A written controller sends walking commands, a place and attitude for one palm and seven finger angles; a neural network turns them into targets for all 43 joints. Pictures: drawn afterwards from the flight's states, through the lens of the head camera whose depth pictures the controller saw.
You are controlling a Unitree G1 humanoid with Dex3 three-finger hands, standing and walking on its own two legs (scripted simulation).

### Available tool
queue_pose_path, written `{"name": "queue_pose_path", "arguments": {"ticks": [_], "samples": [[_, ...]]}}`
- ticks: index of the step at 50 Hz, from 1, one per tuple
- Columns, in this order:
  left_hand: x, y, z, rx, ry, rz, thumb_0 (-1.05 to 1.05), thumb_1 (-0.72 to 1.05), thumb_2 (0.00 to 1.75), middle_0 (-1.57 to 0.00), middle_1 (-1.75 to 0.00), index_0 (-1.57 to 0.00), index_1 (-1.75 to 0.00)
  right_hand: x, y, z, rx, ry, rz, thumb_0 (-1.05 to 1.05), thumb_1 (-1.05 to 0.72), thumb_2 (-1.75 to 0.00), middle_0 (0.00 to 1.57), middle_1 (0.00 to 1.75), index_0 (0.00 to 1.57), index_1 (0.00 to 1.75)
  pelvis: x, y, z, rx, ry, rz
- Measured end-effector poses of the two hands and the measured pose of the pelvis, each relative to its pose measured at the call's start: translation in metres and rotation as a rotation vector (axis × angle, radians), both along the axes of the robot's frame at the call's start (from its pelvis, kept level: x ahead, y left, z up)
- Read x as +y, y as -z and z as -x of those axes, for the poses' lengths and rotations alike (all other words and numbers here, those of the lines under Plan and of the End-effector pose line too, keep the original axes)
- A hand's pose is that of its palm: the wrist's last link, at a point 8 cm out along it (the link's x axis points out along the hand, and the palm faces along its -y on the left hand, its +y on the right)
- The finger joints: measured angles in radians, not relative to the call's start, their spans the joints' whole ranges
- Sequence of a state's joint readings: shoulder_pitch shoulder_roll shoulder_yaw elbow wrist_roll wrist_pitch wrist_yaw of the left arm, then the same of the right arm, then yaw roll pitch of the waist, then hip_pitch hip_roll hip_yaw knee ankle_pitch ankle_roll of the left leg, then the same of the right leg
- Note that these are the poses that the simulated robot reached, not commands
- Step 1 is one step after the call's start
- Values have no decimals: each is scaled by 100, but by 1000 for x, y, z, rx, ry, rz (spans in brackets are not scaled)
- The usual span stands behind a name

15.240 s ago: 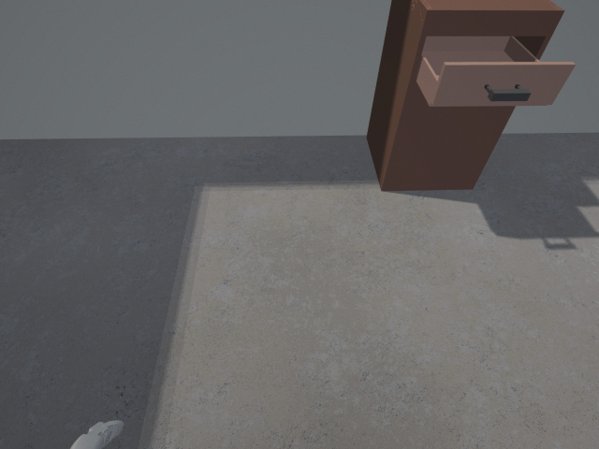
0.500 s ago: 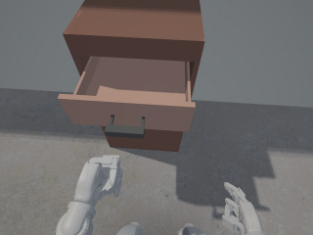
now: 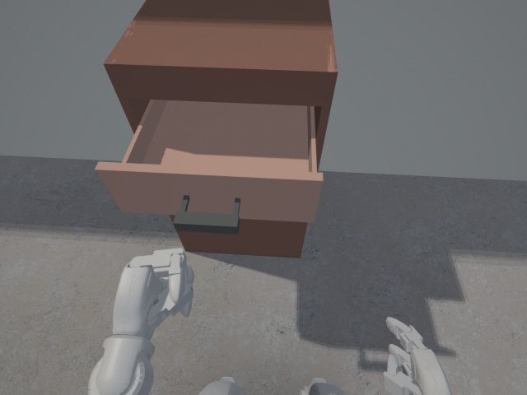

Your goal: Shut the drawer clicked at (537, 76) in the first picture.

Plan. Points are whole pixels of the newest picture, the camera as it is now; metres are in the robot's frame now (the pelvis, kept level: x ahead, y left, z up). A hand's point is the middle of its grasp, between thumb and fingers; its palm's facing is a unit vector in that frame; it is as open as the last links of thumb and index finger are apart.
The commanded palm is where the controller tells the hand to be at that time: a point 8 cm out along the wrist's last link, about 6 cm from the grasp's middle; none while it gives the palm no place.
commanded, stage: bring the fist close to the handle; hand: left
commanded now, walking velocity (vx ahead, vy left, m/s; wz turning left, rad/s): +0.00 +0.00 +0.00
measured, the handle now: (209, 212) +0.44 +0.12 -0.04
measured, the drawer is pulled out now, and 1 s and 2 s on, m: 0.20 0.20 0.19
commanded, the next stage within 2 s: push the drawer shut in 1.40 s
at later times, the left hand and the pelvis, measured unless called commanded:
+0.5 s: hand (219, 284) +0.29 +0.08 +0.00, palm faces -0.12 -0.99 -0.03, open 3.3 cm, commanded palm +0.28 +0.15 +0.01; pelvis -0.01 -0.02 -0.02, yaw +0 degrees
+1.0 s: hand (219, 260) +0.34 +0.09 -0.03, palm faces -0.07 -1.00 -0.03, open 3.3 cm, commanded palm +0.32 +0.14 -0.03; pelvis -0.02 -0.01 -0.06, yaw +0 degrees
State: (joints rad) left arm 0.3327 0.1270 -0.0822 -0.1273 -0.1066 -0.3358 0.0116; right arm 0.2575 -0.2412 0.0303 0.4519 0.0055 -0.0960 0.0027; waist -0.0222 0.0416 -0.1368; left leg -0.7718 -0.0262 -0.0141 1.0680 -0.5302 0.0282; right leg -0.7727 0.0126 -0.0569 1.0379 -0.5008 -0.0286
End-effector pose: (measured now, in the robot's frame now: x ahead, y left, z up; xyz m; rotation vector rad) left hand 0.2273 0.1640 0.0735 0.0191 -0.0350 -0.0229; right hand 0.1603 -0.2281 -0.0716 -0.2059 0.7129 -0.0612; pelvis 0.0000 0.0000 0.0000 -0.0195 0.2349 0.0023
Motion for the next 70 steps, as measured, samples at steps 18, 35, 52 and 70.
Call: {"name": "queue_pose_path", "arguments": {"ticks": [18, 35, 52, 70], "samples": [[-11, 36, -29, 1, 40, -27, 1, 90, 90, -140, -160, -140, -160, -18, 29, 5, 52, -8, 12, 2, -90, -90, 20, 30, 20, 30, -15, 19, 10, 56, -6, -9], [-15, 76, -66, 36, 44, -27, 1, 90, 90, -140, -160, -140, -160, -30, 62, 34, 190, 29, 28, 2, -90, -90, 20, 30, 20, 30, -16, 36, 14, 123, 4, -17], [-20, 114, -97, 52, 69, -21, 1, 90, 90, -140, -160, -140, -160, -20, 92, 47, 272, 39, 30, 1, -90, -90, 20, 30, 20, 30, -6, 59, 22, 186, 7, -6], [-23, 117, -96, 94, 72, -17, 1, 90, 90, -140, -160, -140, -160, -15, 90, 60, 313, 62, 20, 1, -90, -90, 20, 30, 20, 30, 0, 56, 25, 180, 10, -1]]}}
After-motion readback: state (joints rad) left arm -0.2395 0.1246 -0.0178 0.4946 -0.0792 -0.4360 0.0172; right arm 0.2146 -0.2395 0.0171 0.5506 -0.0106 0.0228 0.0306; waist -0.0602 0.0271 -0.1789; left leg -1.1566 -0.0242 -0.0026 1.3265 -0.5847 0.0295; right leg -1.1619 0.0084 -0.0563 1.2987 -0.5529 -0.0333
